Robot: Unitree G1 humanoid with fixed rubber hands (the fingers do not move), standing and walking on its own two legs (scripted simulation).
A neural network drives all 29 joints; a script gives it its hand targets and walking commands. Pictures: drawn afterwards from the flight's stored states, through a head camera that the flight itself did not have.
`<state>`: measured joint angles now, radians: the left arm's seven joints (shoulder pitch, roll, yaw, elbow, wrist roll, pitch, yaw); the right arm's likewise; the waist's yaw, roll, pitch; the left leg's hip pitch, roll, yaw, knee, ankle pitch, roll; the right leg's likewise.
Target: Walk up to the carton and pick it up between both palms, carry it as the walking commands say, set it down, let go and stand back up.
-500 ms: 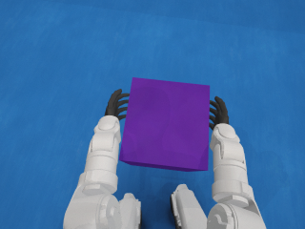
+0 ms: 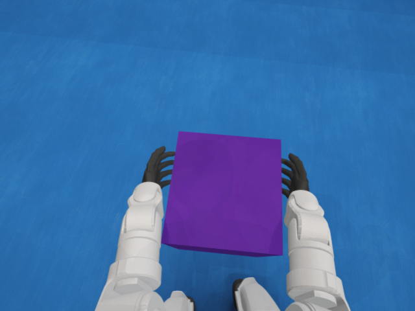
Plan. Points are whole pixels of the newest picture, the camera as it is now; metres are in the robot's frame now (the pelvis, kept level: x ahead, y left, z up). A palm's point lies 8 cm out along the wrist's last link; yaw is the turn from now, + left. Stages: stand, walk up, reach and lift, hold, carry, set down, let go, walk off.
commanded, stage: reach and lift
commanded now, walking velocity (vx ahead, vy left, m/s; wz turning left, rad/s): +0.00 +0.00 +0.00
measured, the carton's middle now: (222, 202) +0.36 -0.04 -0.11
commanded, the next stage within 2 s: none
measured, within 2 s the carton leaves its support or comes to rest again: neither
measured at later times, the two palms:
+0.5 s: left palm (141, 181) +0.36 +0.10 +0.04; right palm (311, 187) +0.32 -0.18 +0.04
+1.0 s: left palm (131, 177) +0.34 +0.11 +0.10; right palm (327, 180) +0.31 -0.18 +0.10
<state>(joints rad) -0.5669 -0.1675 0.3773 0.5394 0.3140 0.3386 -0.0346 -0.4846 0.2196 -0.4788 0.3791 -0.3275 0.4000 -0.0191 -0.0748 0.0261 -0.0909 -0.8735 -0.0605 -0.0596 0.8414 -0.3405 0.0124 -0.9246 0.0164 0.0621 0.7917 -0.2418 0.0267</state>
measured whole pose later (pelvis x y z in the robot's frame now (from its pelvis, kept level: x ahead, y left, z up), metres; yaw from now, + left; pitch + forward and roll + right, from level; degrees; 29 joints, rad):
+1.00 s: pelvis +0.03 +0.00 +0.05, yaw +0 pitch -5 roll +0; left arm -0.34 -0.17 0.22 0.35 0.28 0.65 0.00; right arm -0.30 0.16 -0.28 0.25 -0.28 0.72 -0.03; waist -0.08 0.01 0.01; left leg -0.08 -0.04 -0.08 0.40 -0.23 0.02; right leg -0.13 0.01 0.06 0.35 -0.14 0.02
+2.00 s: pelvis +0.03 -0.01 +0.05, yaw +0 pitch -7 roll +0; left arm -0.30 -0.16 0.21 0.25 0.28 0.74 -0.01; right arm -0.30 0.16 -0.22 0.24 -0.29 0.77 -0.03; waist 0.01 0.01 0.04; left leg -0.02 -0.02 -0.08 0.38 -0.23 0.00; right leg -0.08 0.03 0.06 0.36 -0.15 0.00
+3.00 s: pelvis +0.02 -0.02 +0.05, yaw +0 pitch -8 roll +0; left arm -0.28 -0.16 0.20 0.25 0.28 0.76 -0.01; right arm -0.28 0.16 -0.20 0.23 -0.28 0.78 -0.03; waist 0.01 0.02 0.02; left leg -0.03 -0.02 -0.09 0.40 -0.23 -0.01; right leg -0.09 0.03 0.05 0.38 -0.15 -0.01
